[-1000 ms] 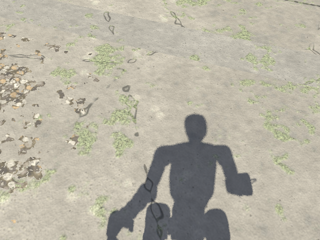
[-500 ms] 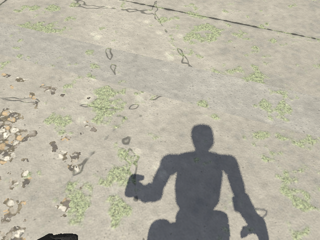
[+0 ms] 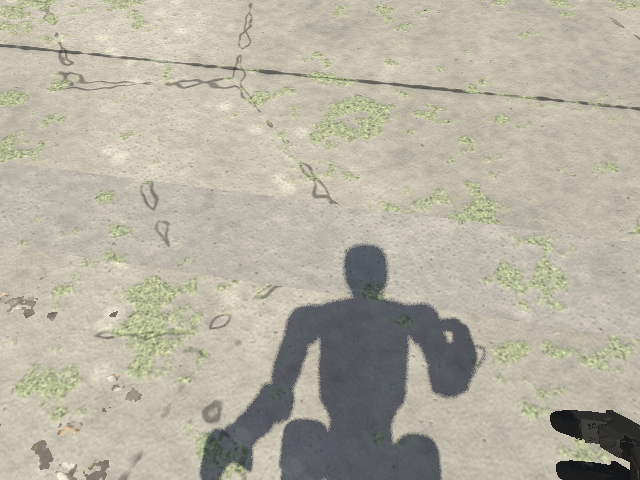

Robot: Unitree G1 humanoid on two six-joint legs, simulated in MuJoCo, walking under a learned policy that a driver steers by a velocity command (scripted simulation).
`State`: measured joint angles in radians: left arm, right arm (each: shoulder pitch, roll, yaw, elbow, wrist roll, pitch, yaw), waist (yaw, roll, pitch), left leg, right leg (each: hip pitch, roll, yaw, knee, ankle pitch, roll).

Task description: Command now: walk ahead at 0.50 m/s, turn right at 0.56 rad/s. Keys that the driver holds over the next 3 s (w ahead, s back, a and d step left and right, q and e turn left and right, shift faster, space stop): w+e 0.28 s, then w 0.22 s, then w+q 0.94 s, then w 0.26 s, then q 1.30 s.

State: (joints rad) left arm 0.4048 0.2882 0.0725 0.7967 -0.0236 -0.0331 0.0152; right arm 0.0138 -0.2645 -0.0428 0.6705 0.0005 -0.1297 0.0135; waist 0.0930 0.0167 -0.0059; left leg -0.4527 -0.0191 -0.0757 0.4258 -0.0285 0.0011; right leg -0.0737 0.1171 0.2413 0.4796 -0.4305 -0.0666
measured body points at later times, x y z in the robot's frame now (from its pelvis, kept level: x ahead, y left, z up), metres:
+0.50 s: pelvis +0.26 -0.04 +0.00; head +0.29 -0.06 +0.44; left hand +0.55 +0.11 -0.07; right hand +0.17 -0.32 -0.13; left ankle +0.12 +0.13 -0.73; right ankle +0.35 -0.18 -0.73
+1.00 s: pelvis +0.52 -0.10 +0.00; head +0.55 -0.09 +0.45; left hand +0.58 +0.19 -0.13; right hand +0.70 -0.35 -0.10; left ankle +0.69 +0.01 -0.71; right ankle +0.35 -0.19 -0.73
